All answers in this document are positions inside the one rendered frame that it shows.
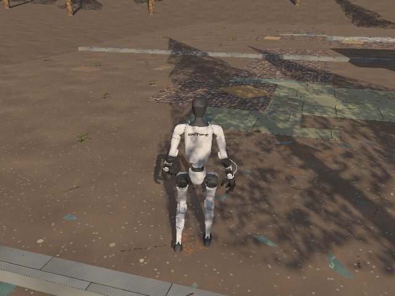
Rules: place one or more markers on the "robot right forearm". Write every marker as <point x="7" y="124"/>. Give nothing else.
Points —
<point x="227" y="167"/>

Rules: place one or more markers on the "right robot thigh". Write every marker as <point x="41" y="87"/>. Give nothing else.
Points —
<point x="211" y="186"/>

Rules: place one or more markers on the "robot left hand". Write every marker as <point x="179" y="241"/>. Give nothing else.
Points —
<point x="170" y="172"/>

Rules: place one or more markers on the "robot right hand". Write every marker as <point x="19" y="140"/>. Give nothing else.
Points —
<point x="231" y="184"/>

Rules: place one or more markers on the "robot right upper arm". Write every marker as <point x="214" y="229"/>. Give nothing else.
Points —
<point x="217" y="130"/>

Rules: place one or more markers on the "robot right foot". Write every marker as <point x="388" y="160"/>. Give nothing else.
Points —
<point x="207" y="240"/>

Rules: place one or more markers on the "robot left forearm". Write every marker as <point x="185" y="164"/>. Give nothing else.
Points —
<point x="168" y="161"/>

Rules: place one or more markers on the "robot left upper arm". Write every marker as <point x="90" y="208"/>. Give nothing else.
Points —
<point x="179" y="129"/>

